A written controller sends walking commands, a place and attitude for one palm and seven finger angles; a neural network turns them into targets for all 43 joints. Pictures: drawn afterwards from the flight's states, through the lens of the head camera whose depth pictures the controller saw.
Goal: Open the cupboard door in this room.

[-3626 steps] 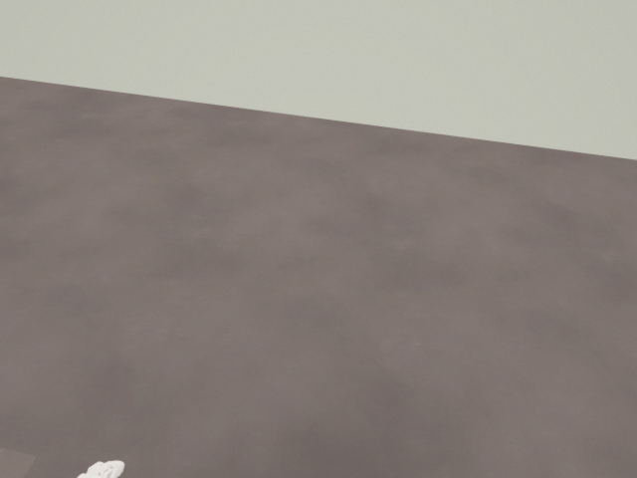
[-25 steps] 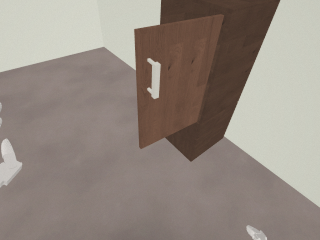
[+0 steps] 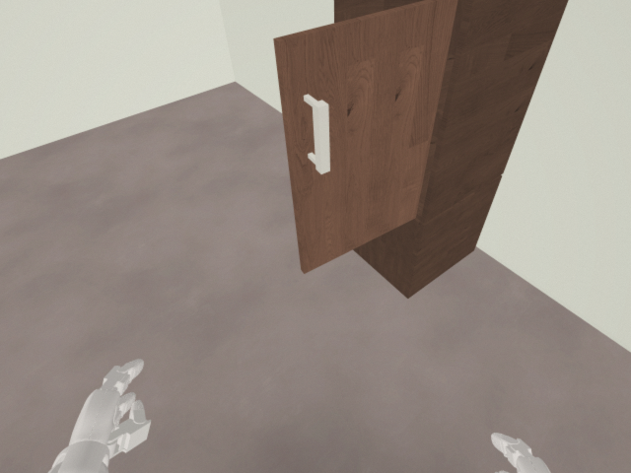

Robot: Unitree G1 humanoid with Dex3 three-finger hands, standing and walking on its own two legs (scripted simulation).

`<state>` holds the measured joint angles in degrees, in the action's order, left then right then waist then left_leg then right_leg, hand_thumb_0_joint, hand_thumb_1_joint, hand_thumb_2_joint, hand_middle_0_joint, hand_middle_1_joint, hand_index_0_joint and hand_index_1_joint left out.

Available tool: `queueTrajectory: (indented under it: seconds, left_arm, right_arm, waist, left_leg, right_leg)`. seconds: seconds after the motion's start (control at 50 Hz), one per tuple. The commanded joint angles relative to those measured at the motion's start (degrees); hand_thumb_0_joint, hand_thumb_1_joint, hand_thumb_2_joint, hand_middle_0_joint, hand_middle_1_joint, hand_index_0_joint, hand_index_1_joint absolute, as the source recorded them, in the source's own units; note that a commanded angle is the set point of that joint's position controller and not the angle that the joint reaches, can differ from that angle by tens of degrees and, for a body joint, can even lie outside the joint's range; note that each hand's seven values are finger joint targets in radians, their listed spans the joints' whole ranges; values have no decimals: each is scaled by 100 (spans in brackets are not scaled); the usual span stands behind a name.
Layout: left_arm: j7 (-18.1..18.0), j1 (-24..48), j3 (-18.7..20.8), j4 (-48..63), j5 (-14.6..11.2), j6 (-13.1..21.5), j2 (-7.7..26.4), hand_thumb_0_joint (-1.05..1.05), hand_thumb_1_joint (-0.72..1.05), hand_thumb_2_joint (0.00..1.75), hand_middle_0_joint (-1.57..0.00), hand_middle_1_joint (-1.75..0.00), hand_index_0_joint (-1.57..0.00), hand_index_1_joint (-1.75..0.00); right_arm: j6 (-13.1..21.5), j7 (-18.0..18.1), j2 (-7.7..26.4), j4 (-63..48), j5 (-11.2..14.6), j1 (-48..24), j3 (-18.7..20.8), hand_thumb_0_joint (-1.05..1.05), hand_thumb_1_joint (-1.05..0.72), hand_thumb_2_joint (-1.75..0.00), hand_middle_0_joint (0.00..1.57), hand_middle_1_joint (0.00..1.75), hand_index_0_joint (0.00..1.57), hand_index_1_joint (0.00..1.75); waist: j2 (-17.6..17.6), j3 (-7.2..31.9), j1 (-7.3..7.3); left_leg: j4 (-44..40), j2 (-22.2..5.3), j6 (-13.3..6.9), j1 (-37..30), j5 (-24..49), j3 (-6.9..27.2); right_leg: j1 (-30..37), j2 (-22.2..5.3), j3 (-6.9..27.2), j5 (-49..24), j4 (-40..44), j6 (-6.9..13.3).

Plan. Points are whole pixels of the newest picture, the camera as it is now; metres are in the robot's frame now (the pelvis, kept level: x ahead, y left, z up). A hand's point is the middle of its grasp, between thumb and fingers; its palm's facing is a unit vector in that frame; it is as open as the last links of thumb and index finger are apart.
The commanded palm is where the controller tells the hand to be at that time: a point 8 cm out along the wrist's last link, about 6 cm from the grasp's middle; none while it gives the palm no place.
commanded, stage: let the arm hang, fingers relaxed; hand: left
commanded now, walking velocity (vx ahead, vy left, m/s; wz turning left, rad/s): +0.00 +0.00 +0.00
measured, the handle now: (316, 134) +0.68 +0.03 +0.09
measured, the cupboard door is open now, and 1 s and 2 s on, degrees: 85 85 85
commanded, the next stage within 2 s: look to check the result in 0.94 s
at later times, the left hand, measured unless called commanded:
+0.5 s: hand out of the picture -0.07 +0.21 -0.15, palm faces +0.03 -0.96 -0.27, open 7.3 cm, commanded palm none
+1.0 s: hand out of the picture +0.08 +0.21 -0.14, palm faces +0.00 -0.96 -0.29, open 7.4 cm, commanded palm none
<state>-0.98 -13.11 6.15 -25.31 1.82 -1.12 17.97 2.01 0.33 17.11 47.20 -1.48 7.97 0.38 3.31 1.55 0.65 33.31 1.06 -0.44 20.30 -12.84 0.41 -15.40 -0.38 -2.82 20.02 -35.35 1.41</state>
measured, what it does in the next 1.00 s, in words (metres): stands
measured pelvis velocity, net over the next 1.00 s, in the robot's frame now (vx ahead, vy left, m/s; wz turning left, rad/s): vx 0.01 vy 0.00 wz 0.00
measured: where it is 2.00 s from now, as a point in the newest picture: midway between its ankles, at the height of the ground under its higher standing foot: outside the picture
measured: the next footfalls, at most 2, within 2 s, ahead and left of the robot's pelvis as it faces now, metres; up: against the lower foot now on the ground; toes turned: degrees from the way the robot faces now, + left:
none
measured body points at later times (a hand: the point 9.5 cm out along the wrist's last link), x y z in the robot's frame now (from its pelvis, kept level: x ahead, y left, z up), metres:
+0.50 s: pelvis -0.01 +0.00 +0.01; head +0.01 -0.01 +0.46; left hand -0.07 +0.26 -0.13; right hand -0.02 -0.22 -0.15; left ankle +0.05 +0.12 -0.73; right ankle -0.01 -0.10 -0.73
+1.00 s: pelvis +0.01 +0.00 +0.02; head +0.02 -0.02 +0.47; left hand +0.08 +0.26 -0.12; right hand +0.05 -0.27 -0.14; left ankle +0.05 +0.12 -0.73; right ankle -0.01 -0.10 -0.73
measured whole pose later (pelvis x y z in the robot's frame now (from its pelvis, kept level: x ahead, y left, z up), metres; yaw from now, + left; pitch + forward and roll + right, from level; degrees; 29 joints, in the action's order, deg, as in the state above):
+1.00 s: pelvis +0.01 +0.00 +0.02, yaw +0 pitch -2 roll +0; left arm -0.8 -7.4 1.2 -63.8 0.7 0.8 14.1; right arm -0.5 0.7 14.9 64.8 -1.5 8.5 0.8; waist 1.7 -3.5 0.9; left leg 21.5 0.2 0.2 12.1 -7.5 1.0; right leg -6.7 0.8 -3.2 13.7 -22.2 1.7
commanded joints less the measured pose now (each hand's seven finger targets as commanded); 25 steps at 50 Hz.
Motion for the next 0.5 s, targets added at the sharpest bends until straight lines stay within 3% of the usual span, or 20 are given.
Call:
queueTrajectory:
  seconds: [0.0,0.04,0.08,0.14,0.2,0.28,0.38,0.48]
  left_arm:
    - [51,159,-188,-1051,-25,175,766,0,90,90,-20,-30,-20,-30]
    - [24,392,-342,-1663,-65,138,586,0,90,90,-20,-30,-20,-30]
    - [15,165,-435,-2251,-103,113,352,0,90,90,-20,-30,-20,-30]
    - [3,-248,-391,-2953,-122,119,132,0,90,90,-20,-30,-20,-30]
    - [7,-427,-398,-3388,-134,146,122,0,90,90,-20,-30,-20,-30]
    - [-13,-538,-418,-3733,-138,162,61,0,90,90,-20,-30,-20,-30]
    - [-45,-642,-399,-3924,-133,147,74,0,90,90,-20,-30,-20,-30]
    - [-64,-553,-364,-3935,-131,139,121,0,90,90,-20,-30,-20,-30]
  right_arm:
    - [-133,5,504,-89,4,-4,192,0,-90,-90,20,30,20,30]
    - [-236,0,323,224,-17,120,117,0,-90,-90,20,30,20,30]
    - [-260,19,211,465,-7,121,58,0,-90,-90,20,30,20,30]
    - [-264,90,118,781,-11,196,63,0,-90,-90,20,30,20,30]
    - [-265,123,89,1040,26,451,79,0,-90,-90,20,30,20,30]
    - [-264,158,78,1311,55,653,132,0,-90,-90,20,30,20,30]
    - [-283,165,42,1506,53,834,161,0,-90,-90,20,30,20,30]
    - [-287,151,27,1599,36,870,181,0,-90,-90,20,30,20,30]
  waist:
    - [-1001,-36,50]
    - [-311,-297,154]
    - [265,-428,65]
    - [720,-388,-38]
    - [350,-155,-31]
    - [-46,-320,-16]
    - [-347,-509,-23]
    - [-350,-645,-15]
  left_leg:
    - [-97,-222,-73,-582,330,242]
    - [-443,-339,-58,-942,479,320]
    - [-973,-518,-103,-778,421,615]
    - [-1334,-548,-121,-553,-158,691]
    - [-1367,-562,-125,-721,-208,688]
    - [-1366,-595,-154,-859,-48,666]
    - [-1423,-591,-176,-810,-176,656]
    - [-1406,-560,-167,-774,-246,624]
  right_leg:
    - [-134,-1123,1120,-1186,1537,502]
    - [-497,-863,914,-361,1624,404]
    - [-265,-558,751,-30,1599,224]
    - [188,-466,687,-105,1671,212]
    - [368,-473,605,-188,1749,229]
    - [204,-484,506,-203,1811,243]
    - [96,-498,500,63,1831,265]
    - [-35,-519,529,297,1834,287]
